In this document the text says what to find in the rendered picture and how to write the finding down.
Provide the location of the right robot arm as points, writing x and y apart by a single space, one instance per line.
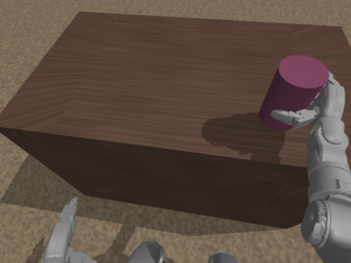
327 221

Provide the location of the left robot hand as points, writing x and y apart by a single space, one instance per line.
59 242

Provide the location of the can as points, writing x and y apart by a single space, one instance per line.
297 82

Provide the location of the right robot hand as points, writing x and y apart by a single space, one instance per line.
328 103

